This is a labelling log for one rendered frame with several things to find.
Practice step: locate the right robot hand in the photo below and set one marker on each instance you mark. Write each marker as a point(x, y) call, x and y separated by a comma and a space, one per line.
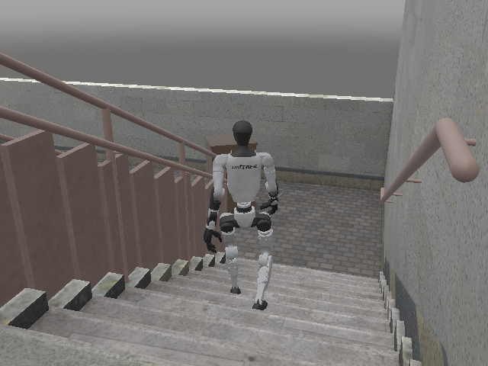
point(268, 204)

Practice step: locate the left robot hand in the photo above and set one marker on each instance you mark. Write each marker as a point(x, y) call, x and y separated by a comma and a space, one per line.
point(207, 238)

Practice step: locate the left robot upper arm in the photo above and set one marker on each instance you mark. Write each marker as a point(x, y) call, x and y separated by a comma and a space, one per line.
point(218, 172)

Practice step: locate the robot left forearm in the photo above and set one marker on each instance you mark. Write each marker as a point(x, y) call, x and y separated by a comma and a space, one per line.
point(213, 211)

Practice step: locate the right robot foot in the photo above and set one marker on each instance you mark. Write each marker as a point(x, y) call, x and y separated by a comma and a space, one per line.
point(260, 307)

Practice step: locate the robot right thigh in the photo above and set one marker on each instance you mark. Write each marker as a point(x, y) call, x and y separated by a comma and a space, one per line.
point(265, 231)

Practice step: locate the right robot upper arm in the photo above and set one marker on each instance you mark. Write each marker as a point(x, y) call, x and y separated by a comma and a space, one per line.
point(269, 170)

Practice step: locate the robot right forearm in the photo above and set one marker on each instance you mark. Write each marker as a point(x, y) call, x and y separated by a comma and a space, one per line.
point(273, 196)

